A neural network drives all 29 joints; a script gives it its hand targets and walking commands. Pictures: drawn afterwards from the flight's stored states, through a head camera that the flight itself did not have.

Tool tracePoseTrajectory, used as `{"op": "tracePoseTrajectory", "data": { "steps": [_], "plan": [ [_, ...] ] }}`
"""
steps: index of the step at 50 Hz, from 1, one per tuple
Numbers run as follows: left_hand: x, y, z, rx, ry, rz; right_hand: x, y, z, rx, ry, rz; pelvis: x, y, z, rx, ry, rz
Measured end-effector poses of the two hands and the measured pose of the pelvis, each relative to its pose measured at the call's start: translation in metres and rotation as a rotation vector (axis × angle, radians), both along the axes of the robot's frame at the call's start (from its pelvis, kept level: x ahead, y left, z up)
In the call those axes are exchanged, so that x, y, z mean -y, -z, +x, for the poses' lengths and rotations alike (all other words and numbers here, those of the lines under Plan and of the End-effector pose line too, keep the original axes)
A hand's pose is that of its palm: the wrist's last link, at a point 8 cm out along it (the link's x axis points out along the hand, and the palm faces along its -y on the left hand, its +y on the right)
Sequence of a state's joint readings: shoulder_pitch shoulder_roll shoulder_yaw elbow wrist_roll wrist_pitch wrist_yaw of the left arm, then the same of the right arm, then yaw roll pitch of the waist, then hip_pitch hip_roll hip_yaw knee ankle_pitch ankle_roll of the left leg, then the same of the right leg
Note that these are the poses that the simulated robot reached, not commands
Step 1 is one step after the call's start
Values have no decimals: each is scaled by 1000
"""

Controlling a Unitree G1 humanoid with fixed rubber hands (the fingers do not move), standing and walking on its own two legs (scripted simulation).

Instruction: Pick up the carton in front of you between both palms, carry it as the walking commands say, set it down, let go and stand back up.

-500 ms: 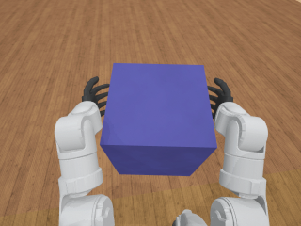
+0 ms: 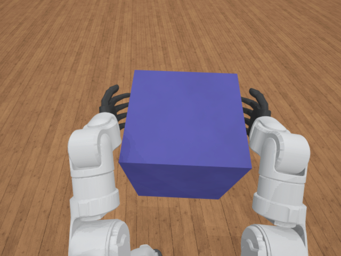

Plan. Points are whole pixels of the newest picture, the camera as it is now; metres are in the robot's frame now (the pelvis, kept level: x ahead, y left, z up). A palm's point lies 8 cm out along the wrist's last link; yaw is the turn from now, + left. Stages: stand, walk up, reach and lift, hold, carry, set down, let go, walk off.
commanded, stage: carry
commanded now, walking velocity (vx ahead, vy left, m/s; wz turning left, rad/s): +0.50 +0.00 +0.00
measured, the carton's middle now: (181, 142) +0.35 +0.00 +0.09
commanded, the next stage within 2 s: none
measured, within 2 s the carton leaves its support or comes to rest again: neither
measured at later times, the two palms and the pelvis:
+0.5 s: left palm (134, 42) +0.63 +0.14 +0.19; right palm (239, 47) +0.63 -0.17 +0.18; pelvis +0.29 -0.01 +0.02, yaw +1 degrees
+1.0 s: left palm (137, 30) +0.86 +0.17 +0.13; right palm (214, 31) +0.86 -0.13 +0.13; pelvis +0.60 +0.02 +0.03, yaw -1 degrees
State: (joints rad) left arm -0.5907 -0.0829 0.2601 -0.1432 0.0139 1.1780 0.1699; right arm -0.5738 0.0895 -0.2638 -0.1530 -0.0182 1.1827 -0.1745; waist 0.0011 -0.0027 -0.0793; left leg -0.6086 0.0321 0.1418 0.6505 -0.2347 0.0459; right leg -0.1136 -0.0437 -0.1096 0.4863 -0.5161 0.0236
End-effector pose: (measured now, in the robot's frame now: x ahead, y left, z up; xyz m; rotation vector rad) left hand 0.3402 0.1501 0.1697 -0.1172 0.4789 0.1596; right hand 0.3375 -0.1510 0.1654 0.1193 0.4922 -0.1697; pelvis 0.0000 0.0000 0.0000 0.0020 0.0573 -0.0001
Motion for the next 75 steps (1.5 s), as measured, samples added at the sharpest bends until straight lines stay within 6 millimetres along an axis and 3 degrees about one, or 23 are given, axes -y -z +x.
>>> {"op": "tracePoseTrajectory", "data": {
  "steps": [3, 8, 14, 19, 24, 28, 36, 42, 47, 54, 58, 65, 71, 75],
  "plan": [
    [-3, 7, 41, -34, 35, -1, -2, 3, 30, -36, 37, -11, -12, -2, 34, 9, 12, 13],
    [1, 10, 93, -117, 58, -48, -1, 9, 68, -119, 82, 0, -20, -22, 83, 6, 19, -10],
    [-1, -16, 157, -48, 44, -38, -2, -18, 138, -52, 72, 5, -20, -36, 145, -15, 18, -10],
    [0, -32, 215, -17, 24, -18, 1, -33, 203, -22, 43, 2, -9, -38, 207, -23, 9, -2],
    [12, -28, 278, -27, 0, 1, 12, -22, 274, -32, 9, 10, 10, -23, 279, -7, -6, -1],
    [15, -6, 314, -107, -41, 12, 15, 1, 324, -110, -37, 21, 22, -23, 322, -4, -19, -6],
    [8, 26, 374, -201, -105, -24, 6, 31, 397, -202, -49, 60, 27, -45, 406, -20, -35, 15],
    [0, 35, 435, -172, -66, 13, -2, 41, 451, -169, -50, 11, 13, -42, 489, -20, -38, 8],
    [-15, 42, 498, -105, -23, 18, -17, 40, 507, -101, -40, -37, -9, -23, 566, -3, -5, 14],
    [-17, 34, 556, -168, 43, 30, -19, 30, 548, -168, 6, -54, -23, -43, 649, -6, 23, -13],
    [-14, 20, 595, -138, 56, 28, -17, 15, 584, -137, 22, -53, -23, -49, 697, -4, 19, -20],
    [-4, 18, 676, -109, 28, 34, -6, 14, 673, -107, -5, -46, -7, -41, 792, 14, 15, -4],
    [20, 43, 768, -125, 7, 62, 18, 49, 772, -121, -30, -20, 19, -12, 885, 40, -8, -10],
    [27, 59, 811, -223, -20, 68, 25, 65, 823, -218, -59, -11, 33, -20, 925, 25, -34, -11]
  ]
}}
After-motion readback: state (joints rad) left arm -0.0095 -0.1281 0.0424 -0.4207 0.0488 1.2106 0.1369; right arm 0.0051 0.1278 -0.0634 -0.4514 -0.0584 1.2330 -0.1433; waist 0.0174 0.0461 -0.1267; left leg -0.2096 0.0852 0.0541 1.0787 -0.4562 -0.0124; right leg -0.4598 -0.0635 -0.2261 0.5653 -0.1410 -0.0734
